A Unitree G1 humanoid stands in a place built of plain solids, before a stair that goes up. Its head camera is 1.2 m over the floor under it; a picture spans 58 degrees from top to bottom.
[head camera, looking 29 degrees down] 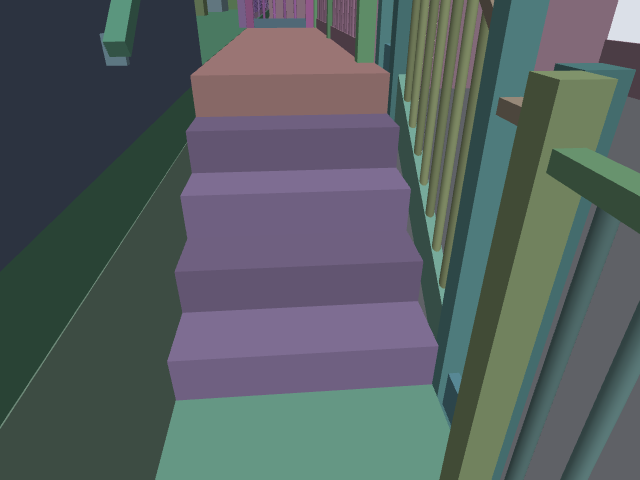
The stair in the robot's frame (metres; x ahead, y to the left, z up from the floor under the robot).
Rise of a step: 0.18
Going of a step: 0.25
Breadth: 0.90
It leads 5 degrees to the left of straight ahead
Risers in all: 5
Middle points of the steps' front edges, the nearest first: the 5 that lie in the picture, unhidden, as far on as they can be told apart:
1.07 0.05 0.18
1.32 0.07 0.36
1.56 0.09 0.55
1.81 0.11 0.73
2.06 0.13 0.91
